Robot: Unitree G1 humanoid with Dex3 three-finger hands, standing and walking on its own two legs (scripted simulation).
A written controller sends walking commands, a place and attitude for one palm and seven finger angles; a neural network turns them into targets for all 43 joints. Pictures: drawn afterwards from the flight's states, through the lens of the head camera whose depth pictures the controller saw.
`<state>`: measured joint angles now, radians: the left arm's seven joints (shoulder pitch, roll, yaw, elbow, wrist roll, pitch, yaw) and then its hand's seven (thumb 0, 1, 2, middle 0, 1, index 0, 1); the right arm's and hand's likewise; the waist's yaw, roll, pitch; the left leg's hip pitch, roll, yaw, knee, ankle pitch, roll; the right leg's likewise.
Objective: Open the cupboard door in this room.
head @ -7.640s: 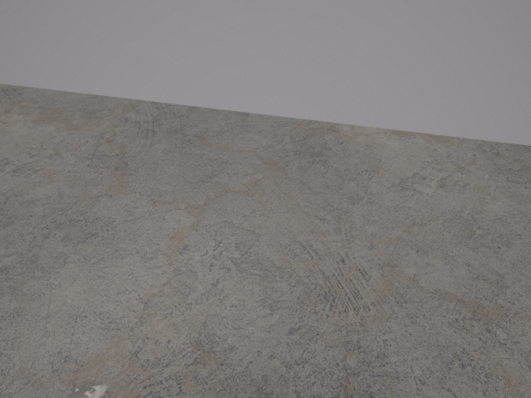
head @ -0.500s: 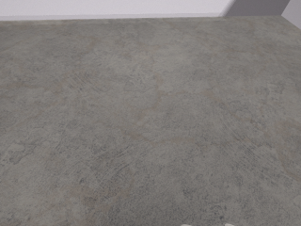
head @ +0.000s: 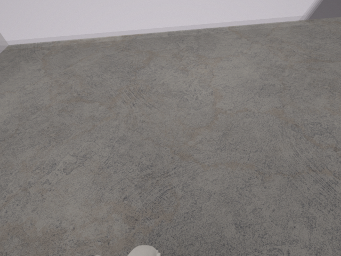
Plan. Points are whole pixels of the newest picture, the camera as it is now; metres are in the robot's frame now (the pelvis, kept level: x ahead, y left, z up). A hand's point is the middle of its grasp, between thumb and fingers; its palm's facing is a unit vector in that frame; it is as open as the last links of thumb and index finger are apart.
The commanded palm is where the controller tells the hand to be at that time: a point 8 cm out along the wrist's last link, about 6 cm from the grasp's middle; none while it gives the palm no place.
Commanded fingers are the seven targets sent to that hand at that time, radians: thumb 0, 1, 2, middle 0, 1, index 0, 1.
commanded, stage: turn or walk to find it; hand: left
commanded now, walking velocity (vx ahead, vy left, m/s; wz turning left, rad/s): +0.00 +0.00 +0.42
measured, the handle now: out of the picture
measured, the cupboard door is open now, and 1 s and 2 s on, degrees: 0 0 0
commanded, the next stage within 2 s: none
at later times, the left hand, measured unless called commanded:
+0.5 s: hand out of the picture -0.02 +0.27 -0.17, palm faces +0.26 -0.93 -0.25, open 7.3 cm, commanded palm none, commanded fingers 0.00 0.90 0.90 -0.20 -0.30 -0.20 -0.30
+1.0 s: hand out of the picture -0.07 +0.20 -0.16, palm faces +0.45 -0.86 -0.23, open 7.3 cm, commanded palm none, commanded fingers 0.00 0.90 0.90 -0.20 -0.30 -0.20 -0.30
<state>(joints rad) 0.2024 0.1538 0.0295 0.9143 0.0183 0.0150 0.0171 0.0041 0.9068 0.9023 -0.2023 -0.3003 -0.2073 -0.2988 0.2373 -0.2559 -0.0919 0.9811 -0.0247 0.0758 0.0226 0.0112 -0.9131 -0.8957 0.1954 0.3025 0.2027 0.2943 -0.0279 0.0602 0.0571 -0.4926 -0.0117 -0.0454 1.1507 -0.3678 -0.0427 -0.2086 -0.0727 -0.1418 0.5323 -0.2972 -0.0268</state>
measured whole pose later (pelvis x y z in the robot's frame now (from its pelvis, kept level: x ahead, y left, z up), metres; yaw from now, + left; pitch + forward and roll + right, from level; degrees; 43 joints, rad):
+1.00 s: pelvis -0.04 +0.01 +0.00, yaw +26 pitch -1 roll +1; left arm 0.23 0.17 0.03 0.94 0.03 0.01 0.01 0.00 0.91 0.90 -0.20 -0.30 -0.21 -0.30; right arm 0.20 -0.25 -0.08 1.00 -0.02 0.08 0.02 0.01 -0.91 -0.90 0.19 0.30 0.20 0.29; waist 0.00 0.01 0.08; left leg -0.40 0.04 0.01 0.94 -0.44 -0.06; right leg -0.21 -0.13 -0.21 0.53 -0.30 0.00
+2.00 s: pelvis -0.08 +0.01 -0.01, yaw +51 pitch -1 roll +1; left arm 0.25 0.21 0.05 0.96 0.03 0.02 0.01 0.00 0.91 0.90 -0.20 -0.30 -0.21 -0.30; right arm 0.17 -0.24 -0.06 0.98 -0.01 0.06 0.02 0.01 -0.91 -0.90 0.19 0.30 0.20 0.29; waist 0.01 -0.01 0.09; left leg -0.30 0.04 0.05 0.70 -0.40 -0.05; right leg -0.23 -0.15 -0.24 0.59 -0.33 0.02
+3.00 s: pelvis -0.12 -0.04 +0.00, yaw +69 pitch -2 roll +0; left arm 0.28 0.21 0.04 1.10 0.01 0.06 0.02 0.01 0.91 0.90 -0.20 -0.30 -0.20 -0.30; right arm 0.18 -0.15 -0.03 1.05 -0.02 0.00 -0.03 0.01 -0.93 -0.90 0.20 0.30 0.20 0.29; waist 0.03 -0.05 0.05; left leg -0.15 0.02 0.05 0.48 -0.30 0.01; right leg -0.31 -0.09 -0.08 0.75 -0.44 0.04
